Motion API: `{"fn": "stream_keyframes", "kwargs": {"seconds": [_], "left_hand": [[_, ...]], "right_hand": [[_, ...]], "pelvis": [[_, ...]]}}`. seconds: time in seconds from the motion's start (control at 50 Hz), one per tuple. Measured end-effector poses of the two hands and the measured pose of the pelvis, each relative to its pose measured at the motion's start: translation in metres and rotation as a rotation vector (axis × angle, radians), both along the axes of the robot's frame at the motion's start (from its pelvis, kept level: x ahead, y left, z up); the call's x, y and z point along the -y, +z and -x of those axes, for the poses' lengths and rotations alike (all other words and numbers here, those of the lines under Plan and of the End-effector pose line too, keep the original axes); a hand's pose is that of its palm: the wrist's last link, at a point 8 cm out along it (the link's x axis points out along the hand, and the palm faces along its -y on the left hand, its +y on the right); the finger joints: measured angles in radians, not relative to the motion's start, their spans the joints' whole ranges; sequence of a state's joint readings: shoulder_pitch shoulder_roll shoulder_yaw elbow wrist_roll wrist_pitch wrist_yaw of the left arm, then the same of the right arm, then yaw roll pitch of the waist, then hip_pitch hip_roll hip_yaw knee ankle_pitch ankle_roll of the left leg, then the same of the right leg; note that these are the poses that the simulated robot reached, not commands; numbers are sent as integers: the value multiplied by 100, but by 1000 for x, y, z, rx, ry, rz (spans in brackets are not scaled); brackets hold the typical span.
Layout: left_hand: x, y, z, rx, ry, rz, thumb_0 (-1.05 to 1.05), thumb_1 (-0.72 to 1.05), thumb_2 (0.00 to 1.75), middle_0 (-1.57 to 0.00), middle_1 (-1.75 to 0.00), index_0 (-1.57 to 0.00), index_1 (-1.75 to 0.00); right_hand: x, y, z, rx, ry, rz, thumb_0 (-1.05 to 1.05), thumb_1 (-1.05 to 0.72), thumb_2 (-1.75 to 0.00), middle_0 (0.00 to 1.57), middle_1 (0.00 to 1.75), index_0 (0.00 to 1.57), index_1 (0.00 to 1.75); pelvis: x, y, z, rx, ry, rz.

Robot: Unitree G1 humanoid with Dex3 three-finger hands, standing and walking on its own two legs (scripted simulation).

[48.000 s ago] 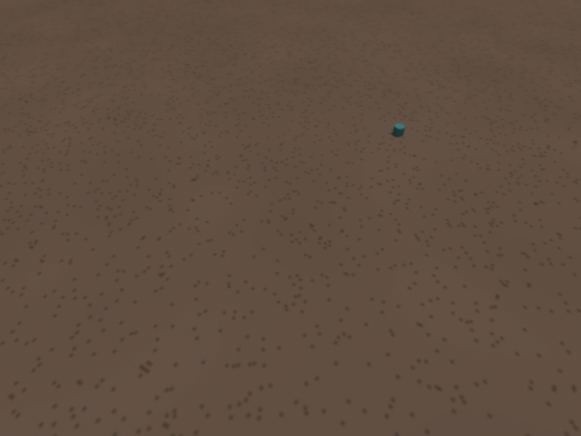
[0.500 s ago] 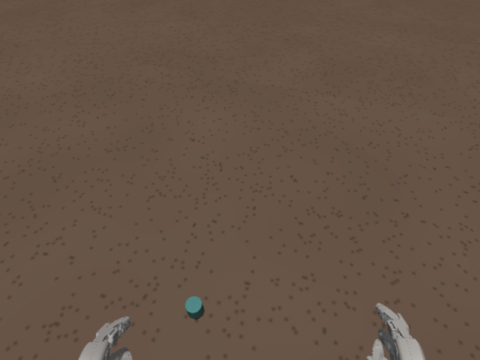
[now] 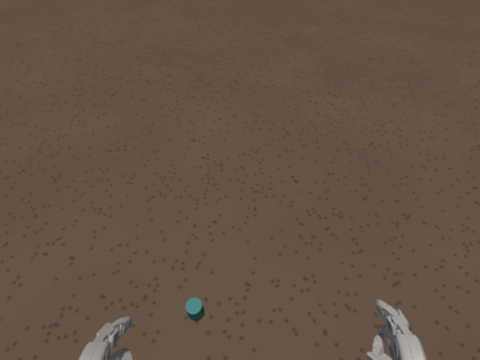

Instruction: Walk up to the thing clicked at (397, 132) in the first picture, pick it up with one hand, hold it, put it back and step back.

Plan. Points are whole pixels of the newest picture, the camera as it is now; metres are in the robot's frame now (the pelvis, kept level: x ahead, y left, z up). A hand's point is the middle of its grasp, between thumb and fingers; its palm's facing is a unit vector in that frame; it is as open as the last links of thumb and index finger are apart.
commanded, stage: home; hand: left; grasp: from above
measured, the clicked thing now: (194, 308) +0.48 +0.18 -0.69
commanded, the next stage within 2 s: stand in 0.70 s
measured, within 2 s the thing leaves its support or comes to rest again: neither
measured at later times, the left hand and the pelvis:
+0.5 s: hand out of the picture +0.16 +0.18 -0.05, palm faces +0.04 -0.98 -0.20, open 7.4 cm; pelvis +0.00 +0.00 +0.00, yaw +0 degrees
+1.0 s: hand out of the picture +0.13 +0.23 -0.09, palm faces +0.03 -0.95 -0.32, open 7.4 cm; pelvis -0.01 +0.00 +0.03, yaw +0 degrees
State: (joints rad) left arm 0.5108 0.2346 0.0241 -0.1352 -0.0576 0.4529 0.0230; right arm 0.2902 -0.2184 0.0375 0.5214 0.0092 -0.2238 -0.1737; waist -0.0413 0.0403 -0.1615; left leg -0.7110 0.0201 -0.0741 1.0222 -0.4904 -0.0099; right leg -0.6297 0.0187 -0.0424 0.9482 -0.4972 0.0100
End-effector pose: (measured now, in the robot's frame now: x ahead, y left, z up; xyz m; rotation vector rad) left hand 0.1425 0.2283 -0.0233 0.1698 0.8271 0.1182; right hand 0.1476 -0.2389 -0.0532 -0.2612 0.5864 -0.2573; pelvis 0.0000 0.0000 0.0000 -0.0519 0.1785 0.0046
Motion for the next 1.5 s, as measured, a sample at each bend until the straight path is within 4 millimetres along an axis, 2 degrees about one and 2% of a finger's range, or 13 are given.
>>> {"fn": "stream_keyframes", "kwargs": {"seconds": [0.8, 0.88, 0.96, 1.06, 1.14, 1.3, 1.5], "left_hand": [[-2, -1, 4, 1, -4, -2, 1, 91, 89, -20, -30, -20, -30], [-15, -19, -1, 27, -38, -87, 1, 91, 89, -21, -30, -20, -30], [-35, -33, 13, -48, -8, -116, 1, 91, 89, -21, -30, -20, -30], [-55, -43, 45, -181, 43, -137, 1, 91, 89, -21, -30, -20, -30], [-64, -48, 72, -283, 82, -133, 1, 91, 89, -21, -30, -20, -30], [-65, -49, 109, -418, 130, -107, 1, 91, 89, -20, -30, -20, -30], [-62, -44, 120, -448, 135, -103, 1, 91, 89, -21, -30, -20, -30]], "right_hand": [[0, 0, 5, -1, -11, -1, 2, -90, -89, 20, 30, 20, 29], [4, -15, 12, -219, 120, 48, 1, -90, -89, 20, 30, 20, 29], [14, -19, 26, -365, 126, 25, 1, -90, -89, 21, 30, 21, 30], [24, -15, 45, -448, 69, 2, 1, -90, -89, 21, 30, 21, 30], [26, -13, 59, -510, 34, -6, 1, -90, -89, 20, 30, 20, 30], [19, -12, 76, -600, -4, -35, 1, -90, -89, 20, 30, 20, 30], [16, -9, 82, -618, -22, -62, 1, -90, -89, 20, 30, 20, 30]], "pelvis": [[-2, -1, 3, 2, -3, 1], [-2, 9, 11, 87, 3, -26], [-4, 21, 13, 133, 2, -44], [-7, 33, 11, 163, 3, -45], [-10, 41, 7, 183, 6, -44], [-14, 55, 3, 220, 12, -44], [-13, 63, 7, 255, 16, -48]]}}
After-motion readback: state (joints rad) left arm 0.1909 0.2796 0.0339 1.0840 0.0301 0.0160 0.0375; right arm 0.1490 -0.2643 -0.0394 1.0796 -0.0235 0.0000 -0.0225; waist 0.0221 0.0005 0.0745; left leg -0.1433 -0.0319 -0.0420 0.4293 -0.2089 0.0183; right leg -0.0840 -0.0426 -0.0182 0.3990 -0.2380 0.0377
